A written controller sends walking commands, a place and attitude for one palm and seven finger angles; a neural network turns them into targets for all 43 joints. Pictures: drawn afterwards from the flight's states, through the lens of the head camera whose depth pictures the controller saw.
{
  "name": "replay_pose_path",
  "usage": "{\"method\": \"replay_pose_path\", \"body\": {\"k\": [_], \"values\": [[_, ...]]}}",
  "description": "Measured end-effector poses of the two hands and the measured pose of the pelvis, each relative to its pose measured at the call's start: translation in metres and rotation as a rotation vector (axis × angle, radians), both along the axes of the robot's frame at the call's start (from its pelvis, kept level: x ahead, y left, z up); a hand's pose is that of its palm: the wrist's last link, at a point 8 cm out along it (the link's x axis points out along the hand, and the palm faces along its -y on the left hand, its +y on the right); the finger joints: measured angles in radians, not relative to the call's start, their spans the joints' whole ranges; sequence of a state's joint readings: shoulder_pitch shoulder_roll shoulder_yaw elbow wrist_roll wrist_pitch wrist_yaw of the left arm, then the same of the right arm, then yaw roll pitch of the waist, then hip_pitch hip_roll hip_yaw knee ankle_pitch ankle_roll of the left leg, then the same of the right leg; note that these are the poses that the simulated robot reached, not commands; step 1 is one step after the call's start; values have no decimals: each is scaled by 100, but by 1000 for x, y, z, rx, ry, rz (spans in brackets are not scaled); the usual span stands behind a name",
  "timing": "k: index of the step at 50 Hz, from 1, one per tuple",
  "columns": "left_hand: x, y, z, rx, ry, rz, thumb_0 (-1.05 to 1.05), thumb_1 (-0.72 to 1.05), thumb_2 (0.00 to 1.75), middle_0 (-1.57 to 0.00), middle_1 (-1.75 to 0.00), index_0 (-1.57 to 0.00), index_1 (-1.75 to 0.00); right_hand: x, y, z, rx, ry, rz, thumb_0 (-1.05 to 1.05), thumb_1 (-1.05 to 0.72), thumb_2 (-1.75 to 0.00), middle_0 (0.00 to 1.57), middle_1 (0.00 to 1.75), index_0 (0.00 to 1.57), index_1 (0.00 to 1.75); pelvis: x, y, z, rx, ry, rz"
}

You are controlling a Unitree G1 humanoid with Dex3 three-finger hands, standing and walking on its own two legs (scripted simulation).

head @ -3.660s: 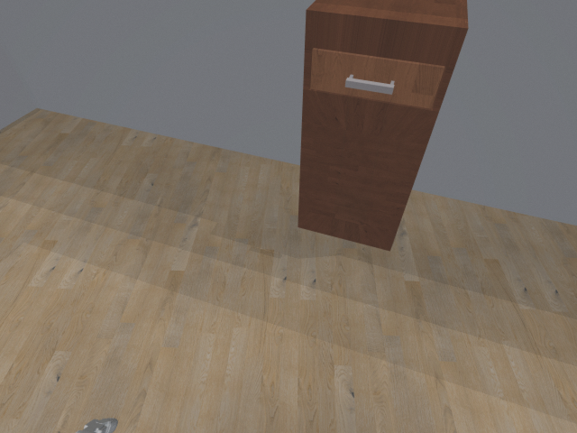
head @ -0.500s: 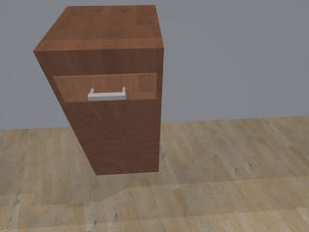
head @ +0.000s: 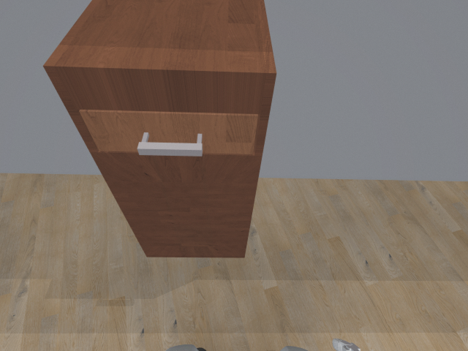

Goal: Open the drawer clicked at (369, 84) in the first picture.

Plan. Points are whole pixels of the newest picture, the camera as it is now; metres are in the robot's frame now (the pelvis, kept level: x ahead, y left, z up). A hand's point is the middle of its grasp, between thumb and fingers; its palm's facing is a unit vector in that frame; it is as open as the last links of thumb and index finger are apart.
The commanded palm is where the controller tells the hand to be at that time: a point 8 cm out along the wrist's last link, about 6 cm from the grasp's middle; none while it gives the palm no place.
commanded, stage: come to a stop and stand still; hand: left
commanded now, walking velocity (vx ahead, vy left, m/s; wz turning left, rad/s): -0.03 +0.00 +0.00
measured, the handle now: (171, 143) +0.53 +0.20 -0.01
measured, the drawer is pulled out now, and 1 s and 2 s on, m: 0.00 0.00 0.00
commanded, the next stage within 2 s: look again from close up in 0.76 s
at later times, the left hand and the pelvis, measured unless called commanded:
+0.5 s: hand out of the picture +0.00 +0.09 -0.17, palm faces +0.06 -0.97 -0.22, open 7.3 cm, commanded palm none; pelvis -0.04 -0.09 +0.00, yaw +2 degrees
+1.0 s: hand out of the picture -0.10 +0.10 -0.17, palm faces +0.03 -0.98 -0.18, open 7.3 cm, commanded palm none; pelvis -0.06 -0.06 +0.00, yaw +0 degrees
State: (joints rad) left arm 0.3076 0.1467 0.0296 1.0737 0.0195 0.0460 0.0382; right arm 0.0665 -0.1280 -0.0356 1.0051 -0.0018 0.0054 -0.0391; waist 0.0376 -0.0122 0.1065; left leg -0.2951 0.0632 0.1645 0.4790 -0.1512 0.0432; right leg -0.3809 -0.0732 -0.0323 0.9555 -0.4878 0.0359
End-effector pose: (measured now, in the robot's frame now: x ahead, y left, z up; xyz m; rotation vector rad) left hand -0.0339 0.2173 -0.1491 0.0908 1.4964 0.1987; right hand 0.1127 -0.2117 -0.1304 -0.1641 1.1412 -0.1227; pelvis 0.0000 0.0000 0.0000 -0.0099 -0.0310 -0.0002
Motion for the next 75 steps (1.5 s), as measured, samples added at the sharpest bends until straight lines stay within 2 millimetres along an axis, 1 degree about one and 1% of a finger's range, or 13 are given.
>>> {"method": "replay_pose_path", "body": {"k": [7, 10, 13, 17, 22, 27, 31, 41, 48, 52, 62, 68, 75], "values": [[33, -8, 9, 99, -150, -44, 0, 91, 90, -20, -30, -19, -30, -39, -54, -18, 11, 35, -47, -2, -92, -90, 20, 30, 21, 30, -16, -34, -9, 30, -7, -8], [35, -22, 12, 132, -192, -69, 0, 91, 90, -20, -30, -19, -30, -60, -76, -32, 31, 61, -76, -1, -92, -90, 20, 30, 21, 30, -22, -50, -15, 42, -15, -7], [33, -39, 22, 126, -205, -76, 0, 91, 90, -20, -30, -19, -30, -84, -89, -31, 44, 113, -92, -1, -91, -90, 20, 30, 20, 29, -25, -61, -7, 44, -8, -3], [35, -61, 26, 92, -208, -92, 0, 91, 90, -20, -30, -20, -30, -119, -100, -24, 45, 178, -113, 0, -91, -90, 20, 30, 20, 29, -30, -74, 1, 44, 14, -4], [34, -71, 22, 75, -217, -79, 0, 94, 90, -20, -30, -20, -30, -162, -103, -20, 27, 294, -111, 0, -91, -90, 20, 30, 20, 29, -37, -84, 3, 20, 40, 14], [19, -76, 9, 40, -200, -37, 0, 93, 90, -20, -30, -20, -30, -186, -97, -18, 3, 353, -85, 0, -91, -90, 20, 30, 20, 29, -45, -85, -1, -10, 46, 38], [0, -75, 6, 29, -164, -13, 0, 94, 90, -20, -30, -20, -30, -193, -87, -10, 8, 346, -71, 0, -91, -90, 20, 30, 20, 29, -49, -86, 4, 1, 28, 28], [-49, -80, 7, -4, -60, -6, 0, 92, 90, -20, -30, -20, -30, -192, -64, -13, 46, 300, -60, 0, -91, -90, 20, 30, 20, 29, -57, -75, 6, 4, 11, 13], [-70, -77, 5, -8, -22, -42, 0, 91, 90, -20, -30, -20, -30, -198, -54, -18, 55, 256, -74, 0, -91, -90, 20, 30, 20, 29, -65, -62, 1, 3, 20, 2], [-67, -65, 8, 8, -36, -46, 0, 91, 90, -20, -30, -20, -30, -202, -44, -25, 74, 236, -78, 0, -91, -90, 20, 30, 20, 29, -62, -53, -1, 9, 13, 5], [-36, -49, 13, 39, -115, -69, 0, 92, 90, -20, -30, -19, -30, -209, -22, -28, 113, 250, -65, 0, -91, -90, 20, 30, 20, 29, -57, -45, 0, 23, -1, -2], [-32, -47, 14, 43, -102, -72, 1, 93, 90, -20, -30, -20, -30, -214, -23, -27, 108, 281, -69, 0, -91, -90, 20, 30, 20, 29, -54, -45, 1, 26, -1, -6], [-36, -56, 13, 28, -73, -62, 1, 93, 90, -20, -30, -19, -30, -216, -34, -25, 85, 317, -66, 0, -91, -90, 20, 30, 20, 29, -51, -49, 2, 27, -1, -4]]}}
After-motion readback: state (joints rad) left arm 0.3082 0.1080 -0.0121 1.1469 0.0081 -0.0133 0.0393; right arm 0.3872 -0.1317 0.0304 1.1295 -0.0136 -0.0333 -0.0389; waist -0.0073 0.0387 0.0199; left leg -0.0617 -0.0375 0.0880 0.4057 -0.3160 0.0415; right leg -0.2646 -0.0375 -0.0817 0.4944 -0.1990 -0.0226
